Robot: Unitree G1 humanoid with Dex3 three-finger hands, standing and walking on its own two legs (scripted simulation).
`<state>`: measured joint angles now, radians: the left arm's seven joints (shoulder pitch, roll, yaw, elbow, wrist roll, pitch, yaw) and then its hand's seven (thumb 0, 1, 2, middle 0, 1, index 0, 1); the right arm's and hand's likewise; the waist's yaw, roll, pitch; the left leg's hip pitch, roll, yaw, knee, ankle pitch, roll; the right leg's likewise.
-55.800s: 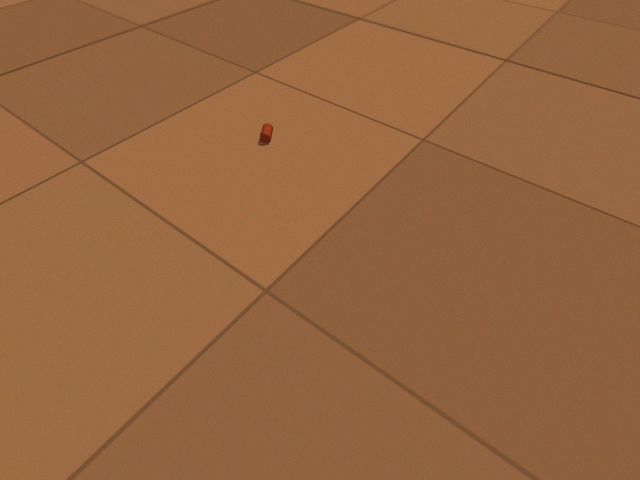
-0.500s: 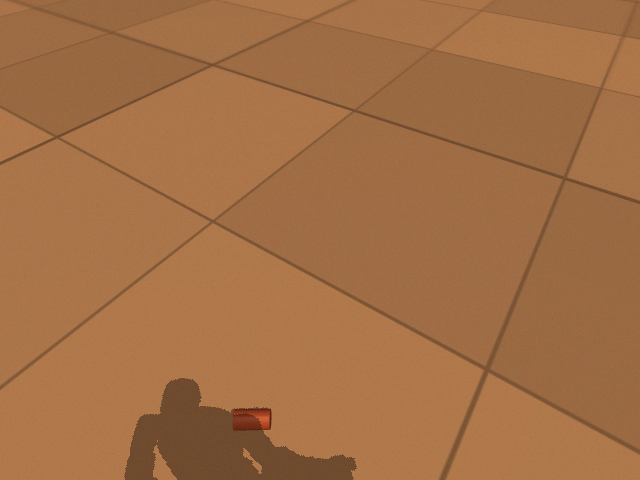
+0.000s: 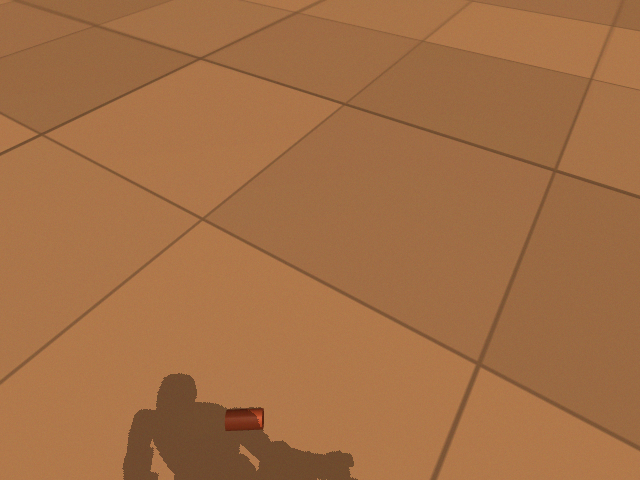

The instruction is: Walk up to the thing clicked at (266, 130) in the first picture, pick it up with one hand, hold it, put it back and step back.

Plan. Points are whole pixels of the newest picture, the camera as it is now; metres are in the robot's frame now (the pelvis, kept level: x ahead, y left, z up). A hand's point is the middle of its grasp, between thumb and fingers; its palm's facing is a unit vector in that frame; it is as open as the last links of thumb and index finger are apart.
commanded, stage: stand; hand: left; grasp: from above
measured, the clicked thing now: (244, 419) +0.46 +0.22 -0.75
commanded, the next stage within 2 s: step back in 1.06 s
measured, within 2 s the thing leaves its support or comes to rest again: neither
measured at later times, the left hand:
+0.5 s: hand out of the picture +0.07 +0.22 -0.16, palm faces +0.01 -0.95 -0.30, open 7.4 cm
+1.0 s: hand out of the picture +0.08 +0.24 -0.16, palm faces -0.01 -0.94 -0.33, open 7.4 cm
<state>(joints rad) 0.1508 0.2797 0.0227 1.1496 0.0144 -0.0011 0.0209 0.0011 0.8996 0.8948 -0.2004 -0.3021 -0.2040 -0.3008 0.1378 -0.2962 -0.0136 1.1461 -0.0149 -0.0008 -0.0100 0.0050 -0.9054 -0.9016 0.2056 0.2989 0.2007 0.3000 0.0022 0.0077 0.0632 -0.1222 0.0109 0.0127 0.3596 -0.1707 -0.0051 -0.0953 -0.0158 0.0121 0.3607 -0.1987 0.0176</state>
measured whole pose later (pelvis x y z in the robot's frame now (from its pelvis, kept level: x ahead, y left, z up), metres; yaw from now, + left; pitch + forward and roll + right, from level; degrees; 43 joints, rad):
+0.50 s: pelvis +0.01 +0.00 +0.00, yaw -1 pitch -4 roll +0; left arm 0.14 0.27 0.02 1.15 0.01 0.00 0.02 0.00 0.90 0.89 -0.20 -0.30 -0.20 -0.30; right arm 0.14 -0.28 -0.01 1.16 -0.01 0.00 -0.01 0.00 -0.91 -0.90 0.21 0.30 0.20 0.30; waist 0.00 0.00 0.06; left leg -0.11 0.01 0.02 0.35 -0.18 -0.01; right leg -0.09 -0.01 0.02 0.36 -0.21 0.01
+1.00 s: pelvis +0.01 +0.00 +0.00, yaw -1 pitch -3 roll +0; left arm 0.12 0.33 0.02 1.13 0.01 -0.01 0.01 0.00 0.90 0.89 -0.20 -0.30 -0.20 -0.30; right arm 0.12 -0.33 -0.01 1.14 -0.01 -0.01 0.00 0.00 -0.91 -0.90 0.21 0.30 0.20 0.30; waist 0.00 0.00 0.06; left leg -0.11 0.02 0.02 0.34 -0.17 -0.01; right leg -0.09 -0.01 0.02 0.34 -0.20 0.01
